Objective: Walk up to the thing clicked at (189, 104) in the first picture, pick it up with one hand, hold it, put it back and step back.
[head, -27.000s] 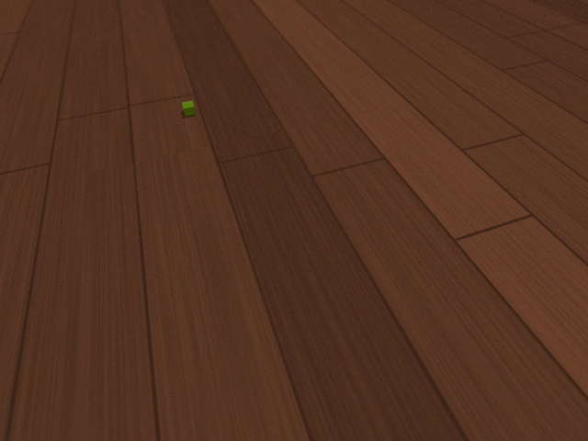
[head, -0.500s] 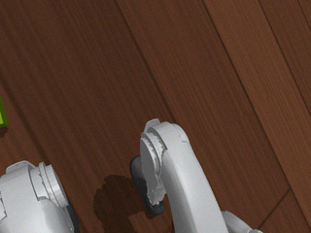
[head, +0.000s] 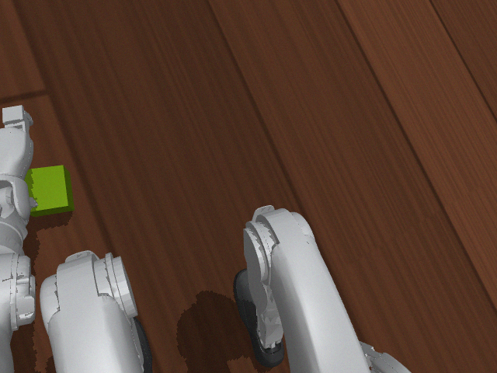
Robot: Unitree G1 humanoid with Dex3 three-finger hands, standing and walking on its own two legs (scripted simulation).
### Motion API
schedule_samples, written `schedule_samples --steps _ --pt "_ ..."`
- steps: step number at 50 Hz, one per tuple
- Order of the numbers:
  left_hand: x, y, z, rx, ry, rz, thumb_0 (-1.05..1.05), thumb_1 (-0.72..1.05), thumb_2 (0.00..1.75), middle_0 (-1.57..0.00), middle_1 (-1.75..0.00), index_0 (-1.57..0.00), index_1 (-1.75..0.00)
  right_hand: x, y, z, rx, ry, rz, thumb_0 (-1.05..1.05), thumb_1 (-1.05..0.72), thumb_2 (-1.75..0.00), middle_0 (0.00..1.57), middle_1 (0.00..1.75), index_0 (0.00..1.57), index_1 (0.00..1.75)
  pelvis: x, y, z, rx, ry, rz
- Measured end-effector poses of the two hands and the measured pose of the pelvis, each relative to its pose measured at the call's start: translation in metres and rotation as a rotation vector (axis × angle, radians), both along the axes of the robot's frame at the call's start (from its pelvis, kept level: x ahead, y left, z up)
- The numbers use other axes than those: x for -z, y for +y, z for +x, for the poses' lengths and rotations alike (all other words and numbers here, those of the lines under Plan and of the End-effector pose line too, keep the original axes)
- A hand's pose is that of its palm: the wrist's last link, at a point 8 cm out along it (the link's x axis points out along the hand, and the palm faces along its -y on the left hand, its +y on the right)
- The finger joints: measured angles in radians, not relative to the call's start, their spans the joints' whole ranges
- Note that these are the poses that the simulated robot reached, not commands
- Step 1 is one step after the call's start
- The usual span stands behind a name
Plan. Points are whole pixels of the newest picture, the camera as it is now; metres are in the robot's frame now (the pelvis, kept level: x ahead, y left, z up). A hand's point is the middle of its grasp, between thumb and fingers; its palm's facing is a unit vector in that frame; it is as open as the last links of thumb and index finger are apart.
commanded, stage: withdraw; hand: left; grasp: from above
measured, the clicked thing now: (48, 191) +0.45 +0.27 -0.29
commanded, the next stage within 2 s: home in 0.62 s
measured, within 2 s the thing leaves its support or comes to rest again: neither
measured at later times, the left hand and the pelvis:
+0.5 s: hand out of the picture +0.42 +0.28 -0.10, palm faces -0.52 -0.07 -0.85, open 13.9 cm; pelvis -0.02 -0.01 +0.05, yaw +6 degrees
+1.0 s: hand out of the picture +0.41 +0.29 -0.07, palm faces -0.36 -0.20 -0.91, open 12.6 cm; pelvis -0.01 +0.00 +0.06, yaw +6 degrees
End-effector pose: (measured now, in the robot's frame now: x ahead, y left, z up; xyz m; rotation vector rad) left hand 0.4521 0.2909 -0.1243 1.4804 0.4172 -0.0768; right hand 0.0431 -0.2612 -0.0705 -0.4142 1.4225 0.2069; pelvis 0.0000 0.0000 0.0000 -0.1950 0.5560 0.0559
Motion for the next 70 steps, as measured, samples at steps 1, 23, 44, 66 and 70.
schedule_samples --steps 1,23,44,66,70 --pt "-0.011 0.002 0.000 -0.006 -0.006 0.011 0.00 -0.51 1.00 -0.09 -1.01 -0.10 -1.01 0.001 0.000 0.005 0.016 -0.014 0.005 0.01 -0.91 -0.90 0.20 0.30 0.20 0.30 -0.003 0.000 0.000 -0.003 0.009 0.006" --pt "-0.093 -0.007 -0.024 0.084 0.231 -0.004 0.00 -0.52 1.04 -0.10 -1.02 -0.09 -1.03 -0.030 -0.020 0.028 0.066 -0.113 -0.139 0.00 -0.90 -0.90 0.20 0.30 0.20 0.30 -0.053 -0.011 -0.021 -0.060 0.018 0.082" --pt "-0.067 0.000 -0.028 -0.033 0.100 0.023 0.00 -0.43 0.97 -0.16 -0.96 -0.16 -0.95 0.002 0.003 -0.001 0.159 -0.015 -0.075 0.01 -0.89 -0.89 0.20 0.30 0.20 0.30 -0.037 -0.006 -0.010 -0.046 0.062 0.074" --pt "-0.244 -0.003 -0.168 -0.382 0.078 -0.511 0.00 0.76 0.90 -0.22 -0.33 -0.22 -0.33 -0.158 0.020 0.161 0.112 -0.471 -0.027 0.01 -0.90 -0.89 0.20 0.30 0.20 0.30 -0.188 -0.005 -0.004 -0.095 -0.015 0.106" --pt "-0.273 -0.006 -0.194 -0.466 0.069 -0.615 0.00 0.83 0.90 -0.22 -0.31 -0.22 -0.31 -0.196 0.034 0.186 0.095 -0.569 0.001 0.01 -0.90 -0.89 0.20 0.30 0.20 0.30 -0.216 -0.005 -0.001 -0.106 -0.048 0.112"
